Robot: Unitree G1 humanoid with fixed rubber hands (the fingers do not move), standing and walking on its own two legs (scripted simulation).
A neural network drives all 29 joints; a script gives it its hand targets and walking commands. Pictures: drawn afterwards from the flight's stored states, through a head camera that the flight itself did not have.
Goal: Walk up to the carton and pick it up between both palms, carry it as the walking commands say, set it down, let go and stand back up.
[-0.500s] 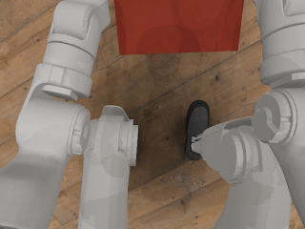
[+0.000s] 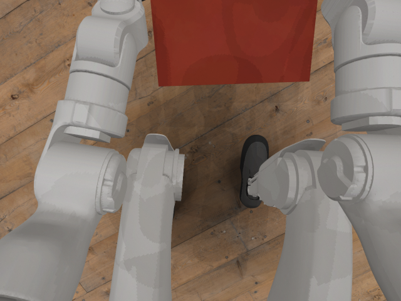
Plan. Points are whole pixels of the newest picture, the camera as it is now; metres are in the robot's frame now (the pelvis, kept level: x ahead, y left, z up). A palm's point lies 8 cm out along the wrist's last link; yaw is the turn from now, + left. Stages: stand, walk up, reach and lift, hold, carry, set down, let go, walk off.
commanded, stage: reach and lift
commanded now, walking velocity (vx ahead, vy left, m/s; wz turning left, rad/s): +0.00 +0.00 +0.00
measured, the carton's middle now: (231, 1) +0.56 -0.02 -0.18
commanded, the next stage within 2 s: none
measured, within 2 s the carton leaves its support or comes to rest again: neither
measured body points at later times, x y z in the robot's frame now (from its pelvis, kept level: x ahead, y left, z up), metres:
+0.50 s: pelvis -0.01 +0.00 +0.05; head +0.32 +0.00 +0.33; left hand +0.54 +0.13 -0.06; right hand +0.57 -0.16 -0.02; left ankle +0.12 +0.12 -0.38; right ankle +0.18 -0.12 -0.38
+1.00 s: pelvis -0.02 -0.01 +0.10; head +0.29 +0.00 +0.41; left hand +0.51 +0.13 +0.01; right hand +0.55 -0.16 +0.06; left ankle +0.12 +0.12 -0.38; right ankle +0.18 -0.12 -0.38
